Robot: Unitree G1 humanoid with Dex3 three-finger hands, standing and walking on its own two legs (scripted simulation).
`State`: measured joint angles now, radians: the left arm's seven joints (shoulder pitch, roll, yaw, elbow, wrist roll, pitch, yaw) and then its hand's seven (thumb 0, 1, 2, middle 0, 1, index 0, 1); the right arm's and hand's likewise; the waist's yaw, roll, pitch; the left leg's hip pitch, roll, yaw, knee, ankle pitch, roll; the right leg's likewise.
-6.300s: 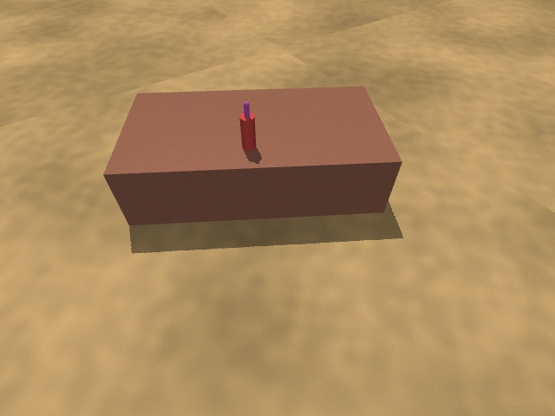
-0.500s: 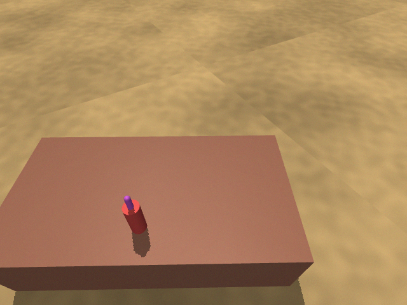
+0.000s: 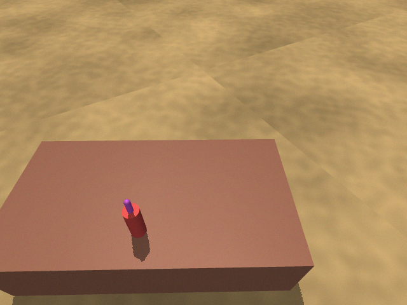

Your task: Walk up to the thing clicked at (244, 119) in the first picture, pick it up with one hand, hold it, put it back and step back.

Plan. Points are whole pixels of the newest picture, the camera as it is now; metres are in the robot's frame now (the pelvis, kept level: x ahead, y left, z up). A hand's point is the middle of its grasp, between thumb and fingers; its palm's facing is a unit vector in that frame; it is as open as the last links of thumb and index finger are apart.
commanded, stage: stand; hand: left
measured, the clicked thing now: (133, 216) +0.50 +0.26 -0.34
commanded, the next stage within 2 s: go down in 0.68 s
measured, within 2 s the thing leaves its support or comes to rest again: neither
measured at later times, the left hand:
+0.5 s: hand out of the picture +0.06 +0.26 -0.16, palm faces -0.02 -0.94 -0.34, open 7.4 cm
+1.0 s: hand out of the picture +0.15 +0.26 -0.15, palm faces +0.05 -0.94 -0.33, open 10.5 cm
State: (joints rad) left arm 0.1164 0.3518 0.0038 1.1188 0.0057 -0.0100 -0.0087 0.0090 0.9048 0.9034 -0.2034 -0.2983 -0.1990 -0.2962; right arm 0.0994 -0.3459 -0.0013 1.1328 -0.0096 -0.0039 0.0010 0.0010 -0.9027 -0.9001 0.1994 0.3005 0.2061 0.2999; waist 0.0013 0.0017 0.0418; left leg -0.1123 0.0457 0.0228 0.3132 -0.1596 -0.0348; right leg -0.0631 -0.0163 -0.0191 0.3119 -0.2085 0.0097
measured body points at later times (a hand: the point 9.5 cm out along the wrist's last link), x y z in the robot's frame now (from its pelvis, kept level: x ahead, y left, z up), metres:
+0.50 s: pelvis +0.00 +0.00 +0.00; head +0.01 +0.00 +0.45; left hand +0.07 +0.30 -0.13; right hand +0.07 -0.30 -0.13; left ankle +0.01 +0.14 -0.75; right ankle -0.02 -0.12 -0.75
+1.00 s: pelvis -0.01 +0.00 -0.01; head +0.04 +0.00 +0.44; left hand +0.15 +0.30 -0.13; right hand +0.09 -0.27 -0.14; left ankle +0.01 +0.14 -0.75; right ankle -0.02 -0.12 -0.75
